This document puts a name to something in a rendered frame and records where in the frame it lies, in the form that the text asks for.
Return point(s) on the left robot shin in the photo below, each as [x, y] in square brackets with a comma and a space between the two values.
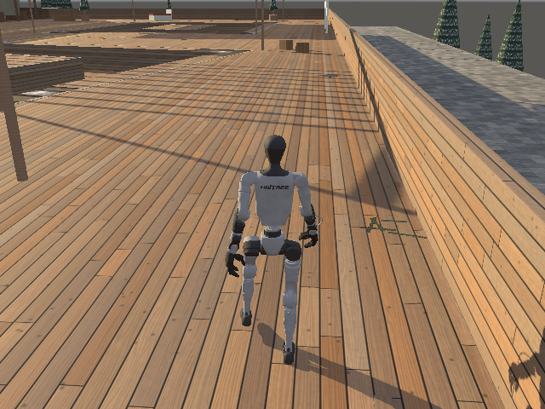
[247, 289]

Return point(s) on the right robot forearm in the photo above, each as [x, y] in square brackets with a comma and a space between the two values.
[311, 223]

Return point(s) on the robot torso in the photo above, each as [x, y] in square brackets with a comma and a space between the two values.
[273, 202]

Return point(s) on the left robot upper arm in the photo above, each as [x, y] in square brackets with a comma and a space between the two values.
[247, 180]

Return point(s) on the right robot upper arm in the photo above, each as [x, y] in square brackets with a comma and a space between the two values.
[303, 190]

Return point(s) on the left robot forearm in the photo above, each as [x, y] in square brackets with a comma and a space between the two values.
[236, 235]

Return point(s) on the robot right hand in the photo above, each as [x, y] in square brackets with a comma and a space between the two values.
[306, 235]

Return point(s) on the robot left hand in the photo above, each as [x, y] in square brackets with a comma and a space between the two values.
[229, 262]

